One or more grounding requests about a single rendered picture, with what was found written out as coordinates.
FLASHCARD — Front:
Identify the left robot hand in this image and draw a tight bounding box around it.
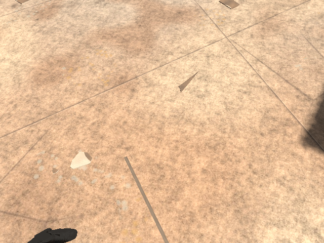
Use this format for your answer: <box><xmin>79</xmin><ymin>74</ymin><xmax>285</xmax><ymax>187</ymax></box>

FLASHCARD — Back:
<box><xmin>28</xmin><ymin>228</ymin><xmax>77</xmax><ymax>243</ymax></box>

